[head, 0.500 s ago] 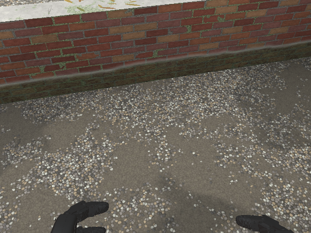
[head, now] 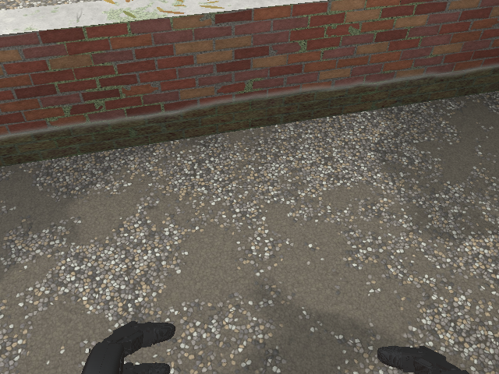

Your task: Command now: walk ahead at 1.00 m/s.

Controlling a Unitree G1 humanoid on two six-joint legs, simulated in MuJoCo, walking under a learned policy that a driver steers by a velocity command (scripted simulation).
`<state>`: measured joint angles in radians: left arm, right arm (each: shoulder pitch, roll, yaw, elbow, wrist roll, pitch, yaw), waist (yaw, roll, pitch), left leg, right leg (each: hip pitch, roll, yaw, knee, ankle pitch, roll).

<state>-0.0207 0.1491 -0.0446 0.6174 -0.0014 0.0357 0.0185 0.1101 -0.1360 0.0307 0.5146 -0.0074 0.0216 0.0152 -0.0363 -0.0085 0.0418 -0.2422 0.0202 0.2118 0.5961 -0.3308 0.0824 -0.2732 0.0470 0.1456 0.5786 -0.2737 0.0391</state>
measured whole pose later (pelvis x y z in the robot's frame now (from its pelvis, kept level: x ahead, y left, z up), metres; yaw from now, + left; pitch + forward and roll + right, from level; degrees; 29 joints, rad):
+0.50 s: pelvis +0.00 +0.00 +0.00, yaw +0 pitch -2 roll -1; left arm -0.02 0.15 -0.04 0.62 0.00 0.04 0.02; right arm 0.11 -0.13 0.03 0.52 -0.01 0.02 0.01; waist -0.04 -0.01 0.04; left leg -0.24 0.02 0.21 0.59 -0.33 0.08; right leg -0.27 0.05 0.14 0.57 -0.27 0.04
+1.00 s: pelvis +0.01 +0.00 +0.00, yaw +0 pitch -2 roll -1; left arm -0.03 0.15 -0.04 0.62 0.00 0.04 0.02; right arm 0.11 -0.13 0.03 0.52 0.00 0.02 0.01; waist -0.03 -0.01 0.04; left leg -0.23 0.02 0.20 0.59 -0.33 0.07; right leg -0.26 0.04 0.13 0.57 -0.27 0.03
